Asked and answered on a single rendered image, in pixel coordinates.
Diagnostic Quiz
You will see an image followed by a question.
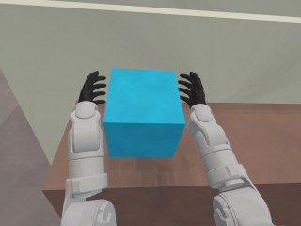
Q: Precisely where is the robot right upper arm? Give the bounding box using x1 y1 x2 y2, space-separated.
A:
213 187 276 226

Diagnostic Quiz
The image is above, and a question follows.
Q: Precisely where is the robot right forearm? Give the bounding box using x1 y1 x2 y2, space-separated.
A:
186 104 272 221

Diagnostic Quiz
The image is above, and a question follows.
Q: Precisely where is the robot left upper arm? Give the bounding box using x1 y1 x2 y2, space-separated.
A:
61 199 117 226

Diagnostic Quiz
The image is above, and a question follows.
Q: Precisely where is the carton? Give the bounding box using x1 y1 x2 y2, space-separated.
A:
103 68 186 157

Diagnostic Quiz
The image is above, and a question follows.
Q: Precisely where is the robot left forearm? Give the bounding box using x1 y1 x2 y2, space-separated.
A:
60 101 108 226

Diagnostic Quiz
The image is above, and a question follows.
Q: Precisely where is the left robot hand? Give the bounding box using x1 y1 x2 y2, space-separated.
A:
78 71 107 105

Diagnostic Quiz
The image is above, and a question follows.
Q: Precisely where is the right robot hand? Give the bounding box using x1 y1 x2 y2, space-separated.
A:
178 72 206 109

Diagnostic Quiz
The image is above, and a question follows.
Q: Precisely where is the pedestal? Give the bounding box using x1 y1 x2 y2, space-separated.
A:
41 100 301 226

